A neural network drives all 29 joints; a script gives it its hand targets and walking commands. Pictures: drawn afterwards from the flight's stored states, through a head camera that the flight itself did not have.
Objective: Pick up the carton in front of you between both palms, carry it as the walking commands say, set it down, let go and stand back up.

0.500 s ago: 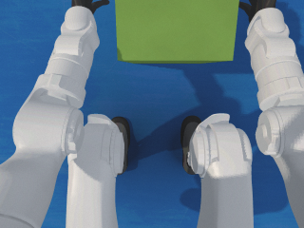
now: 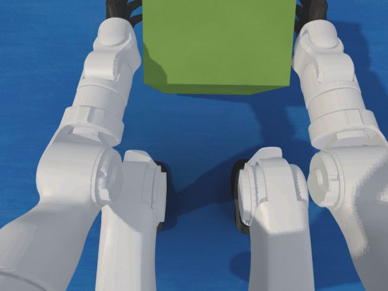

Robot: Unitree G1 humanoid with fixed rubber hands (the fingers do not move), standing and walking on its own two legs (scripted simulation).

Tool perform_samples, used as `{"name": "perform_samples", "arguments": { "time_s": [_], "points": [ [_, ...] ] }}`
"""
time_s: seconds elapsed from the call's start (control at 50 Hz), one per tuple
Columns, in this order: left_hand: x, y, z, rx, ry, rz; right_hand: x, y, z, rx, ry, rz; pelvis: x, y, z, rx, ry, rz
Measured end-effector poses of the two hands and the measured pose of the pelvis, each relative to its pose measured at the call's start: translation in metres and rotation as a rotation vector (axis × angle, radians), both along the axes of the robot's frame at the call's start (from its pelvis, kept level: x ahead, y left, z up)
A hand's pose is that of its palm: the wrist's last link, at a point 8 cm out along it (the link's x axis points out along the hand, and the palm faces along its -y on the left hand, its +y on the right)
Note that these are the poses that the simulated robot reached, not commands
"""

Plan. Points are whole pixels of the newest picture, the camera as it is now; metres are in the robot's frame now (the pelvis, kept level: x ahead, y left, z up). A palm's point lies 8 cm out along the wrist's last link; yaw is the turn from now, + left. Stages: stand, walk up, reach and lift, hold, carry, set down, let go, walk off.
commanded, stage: reach and lift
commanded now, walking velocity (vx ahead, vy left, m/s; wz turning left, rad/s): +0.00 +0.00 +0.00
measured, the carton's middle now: (212, 36) +0.53 -0.04 -0.22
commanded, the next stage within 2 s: none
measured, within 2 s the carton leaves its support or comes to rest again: neither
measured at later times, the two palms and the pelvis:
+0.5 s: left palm out of the picture +0.49 +0.11 +0.06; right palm out of the picture +0.47 -0.19 +0.06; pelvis -0.01 +0.01 +0.12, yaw -2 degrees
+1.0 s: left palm out of the picture +0.45 +0.12 +0.22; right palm out of the picture +0.43 -0.18 +0.21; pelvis +0.04 +0.00 +0.25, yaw -2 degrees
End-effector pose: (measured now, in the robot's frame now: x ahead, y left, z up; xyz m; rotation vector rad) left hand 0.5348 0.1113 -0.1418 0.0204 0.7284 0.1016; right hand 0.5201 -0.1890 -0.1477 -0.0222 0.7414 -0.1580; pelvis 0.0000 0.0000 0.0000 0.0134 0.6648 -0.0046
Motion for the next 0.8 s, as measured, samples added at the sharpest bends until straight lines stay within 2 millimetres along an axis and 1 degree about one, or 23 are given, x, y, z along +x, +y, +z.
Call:
{"name": "perform_samples", "arguments": {
  "time_s": [0.06, 0.12, 0.2, 0.3, 0.4, 0.5, 0.66, 0.8],
  "points": [
    [-0.004, -0.001, 0.024, -0.010, -0.037, 0.007, -0.004, -0.001, 0.025, 0.014, -0.037, -0.014, 0.000, 0.001, 0.004, 0.001, 0.010, -0.005],
    [-0.011, -0.003, 0.056, -0.021, -0.067, 0.012, -0.011, -0.004, 0.059, 0.023, -0.069, -0.028, -0.002, 0.001, 0.015, 0.002, 0.019, -0.011],
    [-0.022, -0.005, 0.099, -0.036, -0.068, 0.019, -0.023, -0.005, 0.103, 0.034, -0.070, -0.046, -0.005, 0.002, 0.036, 0.002, 0.033, -0.020],
    [-0.034, -0.004, 0.142, -0.028, -0.040, 0.016, -0.036, -0.004, 0.146, 0.032, -0.041, -0.043, -0.009, 0.003, 0.067, 0.003, 0.053, -0.029],
    [-0.040, -0.002, 0.175, -0.024, -0.040, 0.009, -0.042, -0.002, 0.178, 0.027, -0.040, -0.042, -0.010, 0.004, 0.094, 0.002, 0.068, -0.030],
    [-0.042, -0.001, 0.202, -0.025, -0.047, 0.005, -0.047, -0.001, 0.205, 0.027, -0.047, -0.045, -0.007, 0.005, 0.118, 0.000, 0.076, -0.030],
    [-0.051, 0.002, 0.245, -0.027, -0.055, 0.005, -0.057, 0.002, 0.247, 0.033, -0.055, -0.053, 0.007, 0.006, 0.155, -0.002, 0.058, -0.034],
    [-0.063, 0.006, 0.290, -0.031, -0.052, 0.012, -0.068, 0.006, 0.291, 0.041, -0.052, -0.057, 0.022, 0.005, 0.193, -0.004, 0.007, -0.037]
  ]
}}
